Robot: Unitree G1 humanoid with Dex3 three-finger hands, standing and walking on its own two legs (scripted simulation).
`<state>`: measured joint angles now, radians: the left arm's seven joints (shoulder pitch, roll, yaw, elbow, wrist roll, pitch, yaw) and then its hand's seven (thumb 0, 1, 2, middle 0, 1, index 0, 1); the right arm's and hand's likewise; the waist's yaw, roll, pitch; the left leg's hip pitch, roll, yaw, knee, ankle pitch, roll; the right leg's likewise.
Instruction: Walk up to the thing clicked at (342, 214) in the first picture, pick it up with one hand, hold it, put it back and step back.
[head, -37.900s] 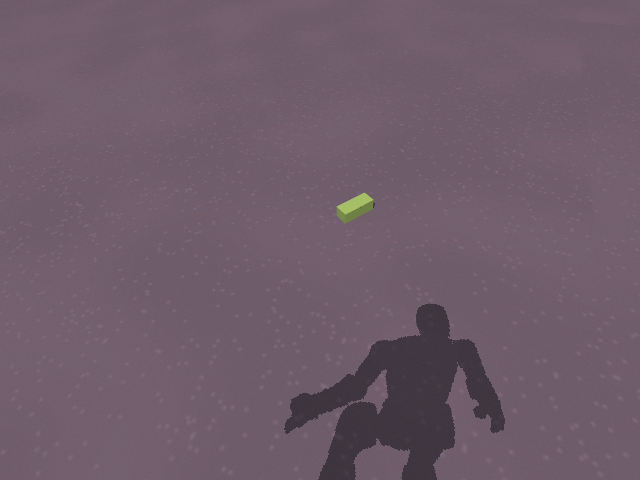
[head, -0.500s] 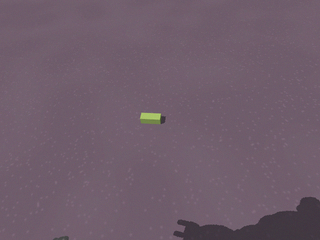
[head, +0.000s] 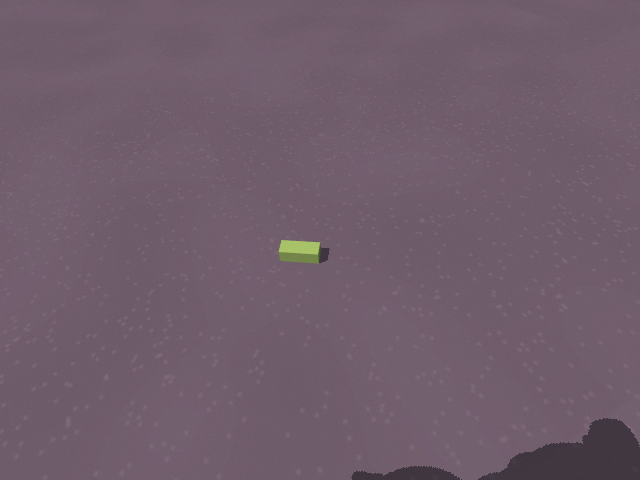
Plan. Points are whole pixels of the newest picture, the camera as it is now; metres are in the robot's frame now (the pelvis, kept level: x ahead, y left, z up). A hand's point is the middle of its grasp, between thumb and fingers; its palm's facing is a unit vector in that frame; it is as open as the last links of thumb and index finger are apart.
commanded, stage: step back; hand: left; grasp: from above
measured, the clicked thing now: (300, 251) +1.08 +0.20 -0.73
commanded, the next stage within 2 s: stand in 0.42 s
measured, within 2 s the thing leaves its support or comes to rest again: neither
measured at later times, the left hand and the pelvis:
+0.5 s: hand out of the picture +0.15 +0.27 -0.13, palm faces -0.03 -0.93 -0.36, open 7.4 cm; pelvis +0.03 +0.02 +0.01, yaw -2 degrees
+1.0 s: hand out of the picture +0.08 +0.25 -0.14, palm faces -0.04 -0.94 -0.35, open 7.4 cm; pelvis +0.01 +0.00 +0.02, yaw -1 degrees
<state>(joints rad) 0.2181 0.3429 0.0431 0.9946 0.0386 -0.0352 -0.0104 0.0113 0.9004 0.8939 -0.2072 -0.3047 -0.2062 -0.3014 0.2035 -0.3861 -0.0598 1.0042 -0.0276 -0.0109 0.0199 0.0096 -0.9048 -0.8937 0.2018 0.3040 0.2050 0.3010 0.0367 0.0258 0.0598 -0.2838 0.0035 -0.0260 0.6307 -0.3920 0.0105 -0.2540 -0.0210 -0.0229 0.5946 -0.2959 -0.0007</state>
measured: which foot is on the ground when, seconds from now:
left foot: down 0.00-1.00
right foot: down 0.00-1.00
